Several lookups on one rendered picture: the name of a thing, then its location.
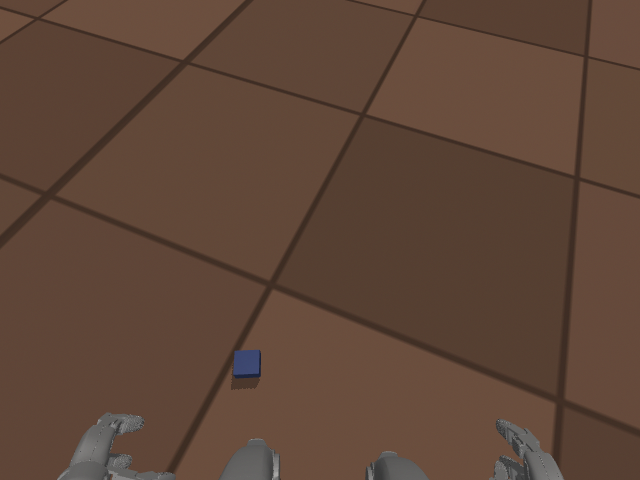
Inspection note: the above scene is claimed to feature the right robot hand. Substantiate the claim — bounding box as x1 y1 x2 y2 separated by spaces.
489 419 564 480

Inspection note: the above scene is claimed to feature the left robot arm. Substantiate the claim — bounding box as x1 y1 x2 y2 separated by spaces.
57 461 109 480

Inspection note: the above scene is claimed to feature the left robot hand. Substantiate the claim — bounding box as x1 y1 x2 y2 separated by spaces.
69 412 176 480

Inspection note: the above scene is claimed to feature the small box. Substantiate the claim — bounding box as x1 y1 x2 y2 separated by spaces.
233 350 261 378

